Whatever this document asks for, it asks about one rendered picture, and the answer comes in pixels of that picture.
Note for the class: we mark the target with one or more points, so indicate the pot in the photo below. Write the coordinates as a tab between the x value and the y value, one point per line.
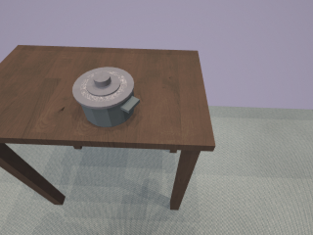
112	116

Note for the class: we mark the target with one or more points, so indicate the table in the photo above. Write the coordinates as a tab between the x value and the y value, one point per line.
37	107

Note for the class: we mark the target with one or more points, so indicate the lid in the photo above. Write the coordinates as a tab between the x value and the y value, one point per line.
91	96

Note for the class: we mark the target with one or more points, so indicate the knob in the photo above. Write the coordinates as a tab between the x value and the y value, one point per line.
102	79

